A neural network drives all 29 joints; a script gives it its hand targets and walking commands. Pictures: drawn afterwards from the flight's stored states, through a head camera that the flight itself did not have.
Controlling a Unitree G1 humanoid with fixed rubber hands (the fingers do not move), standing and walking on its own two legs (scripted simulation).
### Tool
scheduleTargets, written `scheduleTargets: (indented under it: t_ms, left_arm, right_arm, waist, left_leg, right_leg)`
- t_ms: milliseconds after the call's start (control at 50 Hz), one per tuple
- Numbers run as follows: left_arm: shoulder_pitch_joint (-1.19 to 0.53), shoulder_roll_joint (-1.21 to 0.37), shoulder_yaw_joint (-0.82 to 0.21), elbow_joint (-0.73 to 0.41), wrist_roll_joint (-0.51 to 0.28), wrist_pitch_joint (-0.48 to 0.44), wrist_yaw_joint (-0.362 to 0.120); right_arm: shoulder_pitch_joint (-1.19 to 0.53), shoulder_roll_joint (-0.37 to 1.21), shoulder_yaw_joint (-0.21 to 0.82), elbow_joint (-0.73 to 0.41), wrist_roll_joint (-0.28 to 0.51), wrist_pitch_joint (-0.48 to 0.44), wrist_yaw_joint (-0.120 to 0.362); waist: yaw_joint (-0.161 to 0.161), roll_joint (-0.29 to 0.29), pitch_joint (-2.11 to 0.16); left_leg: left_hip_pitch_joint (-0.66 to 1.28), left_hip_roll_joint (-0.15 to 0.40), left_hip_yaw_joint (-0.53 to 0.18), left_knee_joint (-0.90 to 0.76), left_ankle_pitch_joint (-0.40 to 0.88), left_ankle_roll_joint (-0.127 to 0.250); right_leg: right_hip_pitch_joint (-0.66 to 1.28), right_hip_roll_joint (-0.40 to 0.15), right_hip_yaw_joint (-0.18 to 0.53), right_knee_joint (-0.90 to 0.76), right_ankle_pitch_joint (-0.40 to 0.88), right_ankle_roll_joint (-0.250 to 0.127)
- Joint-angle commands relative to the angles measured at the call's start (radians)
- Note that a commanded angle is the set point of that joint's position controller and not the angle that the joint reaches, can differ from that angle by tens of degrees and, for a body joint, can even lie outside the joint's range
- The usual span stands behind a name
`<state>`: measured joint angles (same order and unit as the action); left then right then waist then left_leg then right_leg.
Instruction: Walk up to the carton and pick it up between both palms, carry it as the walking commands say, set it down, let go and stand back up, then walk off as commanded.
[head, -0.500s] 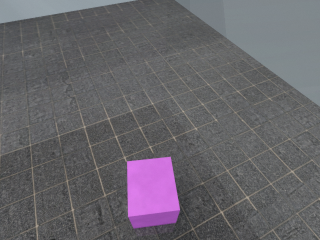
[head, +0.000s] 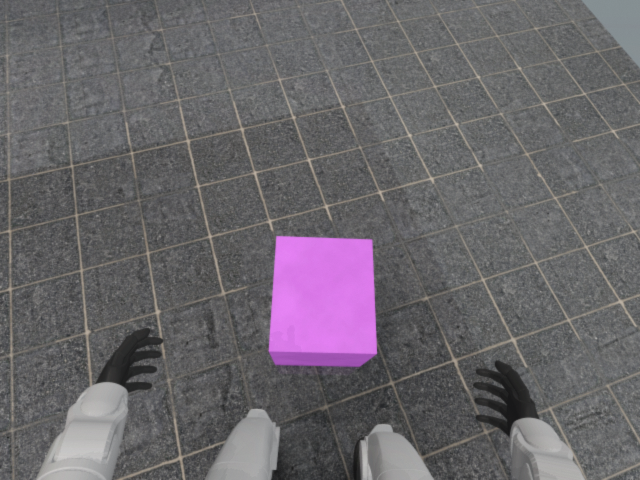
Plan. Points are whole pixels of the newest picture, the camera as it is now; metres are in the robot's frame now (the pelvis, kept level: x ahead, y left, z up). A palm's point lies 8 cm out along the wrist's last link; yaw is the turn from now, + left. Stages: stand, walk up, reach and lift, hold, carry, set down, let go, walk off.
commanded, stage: reach and lift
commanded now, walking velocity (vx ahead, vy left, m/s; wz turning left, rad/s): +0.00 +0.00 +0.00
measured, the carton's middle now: (320, 306) +0.46 -0.02 -0.60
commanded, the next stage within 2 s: none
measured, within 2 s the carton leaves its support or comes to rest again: neither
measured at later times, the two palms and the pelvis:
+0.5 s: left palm (172, 322) +0.31 +0.23 -0.17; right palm (478, 329) +0.31 -0.24 -0.14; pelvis -0.09 +0.00 -0.06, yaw -1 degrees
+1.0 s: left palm (196, 236) +0.47 +0.22 -0.20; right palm (427, 255) +0.46 -0.19 -0.21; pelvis -0.04 +0.00 -0.07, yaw -3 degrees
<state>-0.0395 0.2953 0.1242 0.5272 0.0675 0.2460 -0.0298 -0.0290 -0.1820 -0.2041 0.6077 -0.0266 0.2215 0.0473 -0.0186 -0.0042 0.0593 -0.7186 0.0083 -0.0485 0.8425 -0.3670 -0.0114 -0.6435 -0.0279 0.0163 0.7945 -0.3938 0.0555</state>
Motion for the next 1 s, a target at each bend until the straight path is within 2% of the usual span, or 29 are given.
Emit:
scheduleTargets:
  t_ms: [0, 40, 60, 80, 140, 160, 200, 220, 260, 280, 360, 400, 440, 480, 500, 520, 540, 560, 580, 660, 680, 700, 720, 740, 760, 780, 860, 920, 980]
  left_arm:
    - [-0.249, 0.115, 0.02, -0.147, -0.036, -0.038, 0.012]
    - [-0.182, 0.135, 0.053, -0.087, -0.03, -0.026, 0.018]
    - [-0.249, 0.138, 0.066, -0.118, -0.033, -0.005, 0.021]
    - [-0.328, 0.142, 0.067, -0.077, -0.066, 0.012, 0.019]
    - [-0.386, 0.136, 0.105, 0.061, -0.026, 0.055, 0.007]
    - [-0.394, 0.124, 0.112, 0.054, -0.037, 0.062, 0.02]
    - [-0.619, 0.164, 0.117, 0.038, -0.016, 0.064, 0.015]
    - [-0.64, 0.166, 0.145, 0.039, -0.023, 0.065, 0.016]
    - [-0.739, 0.172, 0.157, 0.06, -0.036, 0.084, 0.01]
    - [-0.806, 0.198, 0.143, 0.106, -0.025, 0.095, 0.006]
    - [-1.118, 0.271, 0.133, 0.029, -0.088, 0.078, 0.012]
    - [-1.189, 0.247, 0.094, 0.113, -0.083, 0.107, 0.03]
    - [-1.281, 0.305, 0.104, 0.075, -0.084, 0.095, 0.043]
    - [-1.358, 0.294, 0.086, -0.058, -0.137, 0.085, 0.058]
    - [-1.242, 0.278, 0.081, 0.011, -0.123, 0.083, 0.049]
    - [-1.256, 0.334, 0.108, 0.044, -0.141, 0.072, 0.054]
    - [-1.273, 0.336, 0.081, 0.094, -0.135, 0.083, 0.045]
    - [-1.202, 0.324, 0.12, 0.102, -0.131, 0.072, 0.041]
    - [-1.189, 0.338, 0.137, 0.161, -0.092, 0.052, 0.025]
    - [-1.246, 0.278, 0.18, 0.274, -0.053, -0.041, -0.026]
    - [-1.182, 0.211, 0.172, 0.337, -0.053, -0.06, -0.038]
    - [-1.189, 0.247, 0.194, 0.275, -0.025, -0.097, -0.033]
    - [-1.215, 0.146, 0.159, 0.288, -0.071, -0.129, -0.05]
    - [-1.227, 0.201, 0.174, 0.24, -0.038, -0.156, -0.043]
    - [-1.292, 0.212, 0.189, 0.192, -0.069, -0.167, -0.038]
    - [-1.33, 0.186, 0.194, 0.172, -0.077, -0.177, -0.031]
    - [-1.343, 0.259, 0.243, 0.12, -0.054, -0.172, -0.008]
    - [-1.367, 0.211, 0.238, 0.106, -0.063, -0.139, 0.002]
    - [-1.401, 0.246, 0.254, -0.019, -0.083, -0.105, -0.027]
  right_arm:
    - [-0.186, -0.193, -0.027, -0.182, 0.041, -0.042, -0.027]
    - [-0.12, -0.192, -0.035, -0.212, 0.023, -0.028, -0.031]
    - [-0.204, -0.181, 0.006, -0.18, 0.044, -0.011, -0.022]
    - [-0.305, -0.205, -0.015, -0.197, -0.002, 0.007, -0.028]
    - [-0.383, -0.127, 0.02, -0.116, 0.032, 0.068, -0.03]
    - [-0.43, -0.18, 0.055, -0.106, 0.013, 0.069, -0.019]
    - [-0.617, -0.259, -0.017, -0.106, 0.004, 0.08, -0.035]
    - [-0.676, -0.242, 0.029, -0.157, 0.026, 0.095, -0.039]
    - [-0.76, -0.24, -0.005, -0.157, 0.025, 0.107, -0.049]
    - [-0.824, -0.205, 0.032, -0.15, 0.054, 0.117, -0.055]
    - [-1.021, -0.211, 0.002, -0.138, 0.079, 0.128, -0.083]
    - [-1.124, -0.215, -0.023, -0.072, 0.111, 0.151, -0.091]
    - [-1.171, -0.273, -0.042, -0.092, 0.111, 0.153, -0.106]
    - [-1.193, -0.321, -0.095, -0.068, 0.098, 0.143, -0.114]
    - [-1.106, -0.245, -0.038, -0.056, 0.135, 0.154, -0.121]
    - [-1.154, -0.302, -0.106, -0.043, 0.083, 0.134, -0.131]
    - [-1.16, -0.268, -0.047, -0.02, 0.116, 0.147, -0.136]
    - [-1.139, -0.218, -0.023, 0.0, 0.106, 0.131, -0.143]
    - [-1.118, -0.214, -0.029, 0.052, 0.122, 0.123, -0.139]
    - [-1.143, -0.197, -0.099, 0.126, 0.052, 0.027, -0.14]
    - [-1.113, -0.093, -0.068, 0.132, 0.086, 0.003, -0.146]
    - [-1.051, -0.14, -0.109, 0.07, 0.033, -0.033, -0.144]
    - [-1.172, -0.088, -0.058, 0.082, 0.082, -0.072, -0.131]
    - [-1.186, -0.09, -0.087, -0.017, 0.086, -0.095, -0.127]
    - [-1.339, -0.117, -0.058, -0.105, 0.122, -0.123, -0.121]
    - [-1.282, -0.163, -0.063, -0.069, 0.08, -0.122, -0.127]
    - [-1.224, -0.23, -0.129, -0.029, 0.016, -0.132, -0.135]
    - [-1.298, -0.238, -0.163, -0.012, -0.014, -0.099, -0.118]
    - [-1.301, -0.254, -0.137, -0.156, -0.014, -0.068, -0.114]
  waist:
    - [0.021, 0.182, -0.62]
    - [-0.017, 0.054, -0.706]
    - [0.031, 0.107, -0.735]
    - [-0.028, -0.027, -0.684]
    - [0.032, -0.039, -0.461]
    - [0.023, -0.148, -0.464]
    - [0.026, -0.072, -0.473]
    - [0.076, -0.089, -0.453]
    - [0.024, -0.095, -0.525]
    - [0.041, 0.012, -0.497]
    - [-0.012, -0.023, -0.774]
    - [0.003, 0.105, -0.757]
    - [0.024, 0.089, -0.922]
    - [-0.029, 0.096, -1.135]
    - [0.021, 0.118, -1.103]
    - [-0.037, 0.019, -1.194]
    - [0.017, 0.111, -1.123]
    - [0.007, 0.014, -1.144]
    - [0.051, 0.043, -1.097]
    - [0.016, 0.041, -0.88]
    - [0.073, 0.076, -0.875]
    - [-0.005, 0.067, -0.906]
    - [0.069, 0.081, -0.884]
    - [0.058, 0.149, -1.075]
    - [0.136, 0.073, -1.136]
    - [0.033, 0.072, -1.144]
    - [0.054, 0.109, -1.385]
    - [0.008, 0.063, -1.441]
    - [-0.012, -0.027, -1.738]
  left_leg:
    - [0.387, -0.048, 0.005, 0.033, 0.698, -0.055]
    - [0.385, -0.046, 0.008, 0.071, 0.691, -0.032]
    - [0.356, -0.043, 0.013, 0.071, 0.646, -0.045]
    - [0.274, -0.047, 0.034, 0.063, 0.464, -0.026]
    - [0.091, -0.046, 0.048, 0.016, 0.258, 0.001]
    - [0.104, -0.042, 0.053, 0.018, 0.208, 0.001]
    - [0.035, -0.031, 0.079, 0.006, 0.031, -0.023]
    - [0.036, -0.046, 0.088, 0.006, 0.028, -0.015]
    - [0.036, -0.039, 0.072, 0.015, 0.005, -0.012]
    - [0.046, -0.043, 0.084, 0.016, -0.007, -0.012]
    - [0.035, -0.05, 0.09, 0.081, -0.053, -0.012]
    - [0.043, -0.046, 0.088, 0.061, -0.055, -0.02]
    - [0.099, -0.062, 0.1, 0.077, -0.095, -0.038]
    - [0.216, -0.056, 0.069, 0.079, 0.047, -0.049]
    - [0.17, -0.069, 0.114, 0.093, 0.139, -0.057]
    - [0.174, -0.068, 0.102, 0.132, 0.163, -0.039]
    - [0.117, -0.073, 0.11, 0.116, 0.105, -0.047]
    - [0.066, -0.077, 0.109, 0.133, 0.18, -0.019]
    - [-0.024, -0.082, 0.121, 0.138, 0.207, -0.019]
    - [-0.296, -0.071, 0.113, 0.175, 0.241, -0.019]
    - [-0.213, -0.075, 0.091, 0.153, 0.392, -0.016]
    - [-0.156, -0.056, 0.064, 0.166, 0.483, -0.015]
    - [-0.232, -0.051, 0.073, 0.19, 0.503, -0.023]
    - [-0.106, -0.046, 0.058, 0.194, 0.565, -0.022]
    - [-0.115, -0.042, 0.058, 0.24, 0.7, -0.02]
    - [-0.141, -0.044, 0.061, 0.245, 0.761, -0.03]
    - [0.14, -0.002, 0.009, 0.272, 1.08, -0.042]
    - [0.191, -0.02, -0.023, 0.294, 0.991, -0.037]
    - [0.158, -0.043, 0.057, 0.291, 0.842, -0.018]
  right_leg:
    - [-0.114, 0.091, -0.056, 0.03, 0.469, -0.019]
    - [-0.091, 0.096, -0.042, 0.062, 0.55, 0.003]
    - [-0.089, 0.098, -0.046, 0.056, 0.469, -0.013]
    - [-0.081, 0.091, -0.056, 0.066, 0.395, -0.007]
    - [-0.166, 0.074, -0.044, 0.045, 0.224, -0.004]
    - [-0.144, 0.072, -0.073, 0.056, 0.179, 0.0]
    - [-0.172, 0.071, -0.056, 0.051, -0.009, -0.016]
    - [-0.196, 0.07, -0.08, 0.048, -0.019, -0.005]
    - [-0.239, 0.083, -0.082, 0.069, -0.047, -0.001]
    - [-0.299, 0.079, -0.075, 0.057, -0.085, -0.012]
    - [-0.17, 0.063, -0.058, 0.102, -0.074, 0.002]
    - [-0.305, 0.072, -0.079, 0.119, -0.104, -0.001]
    - [-0.275, 0.074, -0.084, 0.096, -0.12, 0.013]
    - [-0.27, 0.094, -0.107, 0.15, 0.004, -0.002]
    - [-0.248, 0.093, -0.08, 0.119, 0.035, -0.012]
    - [-0.27, 0.116, -0.105, 0.151, 0.046, -0.001]
    - [-0.26, 0.102, -0.087, 0.124, 0.023, 0.006]
    - [-0.182, 0.104, -0.083, 0.147, 0.101, -0.001]
    - [-0.193, 0.112, -0.055, 0.154, 0.139, 0.01]
    - [-0.288, 0.103, -0.048, 0.172, 0.227, 0.015]
    - [-0.308, 0.104, -0.068, 0.153, 0.298, 0.022]
    - [-0.37, 0.118, -0.058, 0.17, 0.376, 0.023]
    - [-0.438, 0.104, -0.043, 0.178, 0.383, 0.01]
    - [-0.355, 0.111, -0.049, 0.206, 0.467, 0.019]
    - [-0.426, 0.105, -0.024, 0.219, 0.534, 0.016]
    - [-0.369, 0.114, -0.021, 0.221, 0.619, 0.009]
    - [-0.554, 0.111, -0.034, 0.237, 0.617, 0.008]
    - [-0.641, 0.131, -0.073, 0.261, 0.49, 0.01]
    - [-0.319, 0.125, -0.076, 0.282, 0.564, 0.024]
